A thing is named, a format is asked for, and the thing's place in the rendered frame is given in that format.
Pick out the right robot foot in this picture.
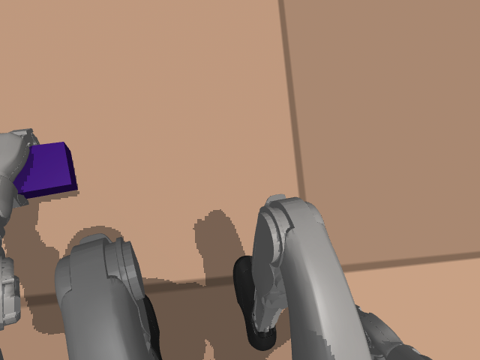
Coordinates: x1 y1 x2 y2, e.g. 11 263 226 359
233 256 277 351

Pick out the left robot hand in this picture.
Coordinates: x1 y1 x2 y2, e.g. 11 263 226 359
0 128 40 208

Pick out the right robot arm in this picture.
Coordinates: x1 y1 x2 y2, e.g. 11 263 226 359
386 345 433 360

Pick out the left robot arm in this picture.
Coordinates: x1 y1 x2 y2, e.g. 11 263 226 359
0 175 21 360

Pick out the left robot foot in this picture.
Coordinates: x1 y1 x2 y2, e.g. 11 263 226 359
143 294 162 360

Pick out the carton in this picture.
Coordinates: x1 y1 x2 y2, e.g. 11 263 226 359
13 142 78 199

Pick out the right robot hand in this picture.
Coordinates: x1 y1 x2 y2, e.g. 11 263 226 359
355 305 404 360

